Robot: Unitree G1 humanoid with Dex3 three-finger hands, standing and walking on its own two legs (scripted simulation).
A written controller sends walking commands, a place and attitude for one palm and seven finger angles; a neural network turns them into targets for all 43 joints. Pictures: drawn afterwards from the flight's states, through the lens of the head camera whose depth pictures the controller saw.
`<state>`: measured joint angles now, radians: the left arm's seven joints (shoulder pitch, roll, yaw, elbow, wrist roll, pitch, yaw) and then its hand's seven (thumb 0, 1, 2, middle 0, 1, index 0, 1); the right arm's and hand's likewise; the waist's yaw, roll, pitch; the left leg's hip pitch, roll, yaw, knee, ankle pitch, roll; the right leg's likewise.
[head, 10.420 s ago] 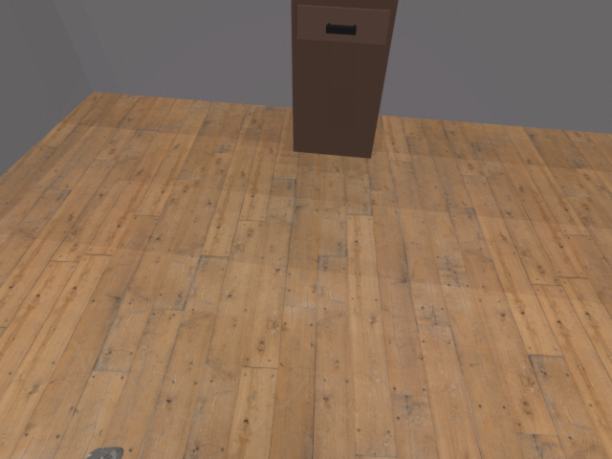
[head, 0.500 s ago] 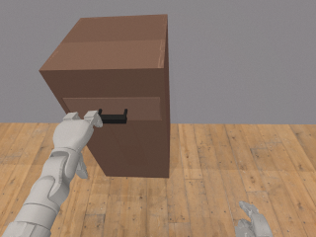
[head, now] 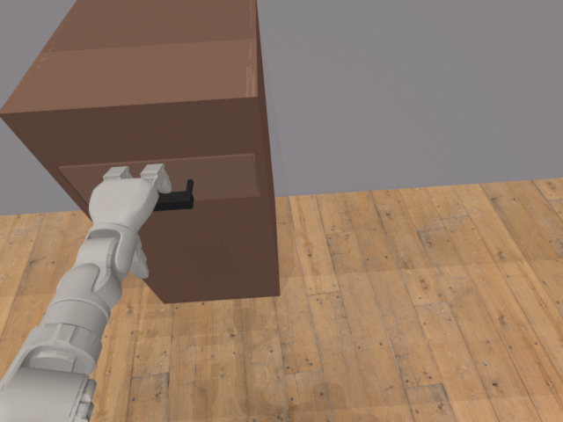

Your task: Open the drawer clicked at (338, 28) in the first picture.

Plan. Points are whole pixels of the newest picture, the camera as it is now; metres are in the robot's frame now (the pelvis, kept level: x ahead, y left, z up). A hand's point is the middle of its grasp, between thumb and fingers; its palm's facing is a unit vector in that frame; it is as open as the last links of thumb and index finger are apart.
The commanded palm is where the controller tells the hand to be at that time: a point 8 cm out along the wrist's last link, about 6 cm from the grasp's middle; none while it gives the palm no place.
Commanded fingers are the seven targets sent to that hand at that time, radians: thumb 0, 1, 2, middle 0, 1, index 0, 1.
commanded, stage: move the hooked fingers above the handle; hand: left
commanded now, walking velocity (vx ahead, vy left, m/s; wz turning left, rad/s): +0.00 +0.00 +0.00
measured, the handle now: (163, 193) +0.55 +0.28 -0.08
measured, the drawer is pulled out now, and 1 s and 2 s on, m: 0.00 0.00 0.00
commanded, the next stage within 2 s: lower the fingers behind the handle in 1.52 s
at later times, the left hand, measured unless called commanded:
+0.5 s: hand (145, 205) +0.46 +0.26 +0.00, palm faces -0.08 -0.01 -1.00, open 13.8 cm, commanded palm +0.45 +0.26 +0.06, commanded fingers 0.00 -0.50 0.30 -0.30 -1.20 -0.30 -1.20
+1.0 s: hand (152, 195) +0.50 +0.27 -0.03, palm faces -0.09 -0.02 -1.00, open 13.7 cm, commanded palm +0.50 +0.26 +0.03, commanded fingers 0.00 -0.50 0.30 -0.30 -1.20 -0.30 -1.20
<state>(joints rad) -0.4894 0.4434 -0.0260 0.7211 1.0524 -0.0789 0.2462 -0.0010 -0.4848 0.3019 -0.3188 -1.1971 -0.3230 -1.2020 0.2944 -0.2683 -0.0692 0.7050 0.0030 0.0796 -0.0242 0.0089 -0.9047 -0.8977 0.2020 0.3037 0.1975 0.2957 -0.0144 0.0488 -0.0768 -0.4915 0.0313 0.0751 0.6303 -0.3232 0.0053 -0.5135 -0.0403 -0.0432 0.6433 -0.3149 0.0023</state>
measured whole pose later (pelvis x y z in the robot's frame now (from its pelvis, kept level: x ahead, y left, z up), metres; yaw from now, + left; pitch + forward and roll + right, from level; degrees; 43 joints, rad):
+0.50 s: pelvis +0.00 +0.01 -0.02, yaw +0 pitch +19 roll -1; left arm -0.76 0.53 0.02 1.07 1.11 -0.12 0.33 0.00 -0.49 0.30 -0.32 -1.20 -0.32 -1.20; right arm 0.32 -0.27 -0.06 0.71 -0.02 0.08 -0.01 0.00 -0.90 -0.90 0.20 0.30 0.20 0.30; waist -0.10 0.03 -0.12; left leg -0.73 0.04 0.06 0.78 -0.37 0.02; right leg -0.73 -0.04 -0.05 0.75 -0.34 0.01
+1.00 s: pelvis +0.00 +0.02 -0.04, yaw -1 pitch +24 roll -3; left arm -0.89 0.60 0.05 1.16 1.13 -0.11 0.33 0.00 -0.48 0.30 -0.32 -1.20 -0.33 -1.21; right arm 0.39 -0.26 -0.05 0.75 -0.05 0.11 0.01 0.00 -0.90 -0.90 0.20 0.30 0.20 0.30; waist -0.15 0.05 -0.15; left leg -0.91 0.05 0.06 0.92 -0.44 0.03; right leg -0.89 -0.03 -0.05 0.84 -0.37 0.03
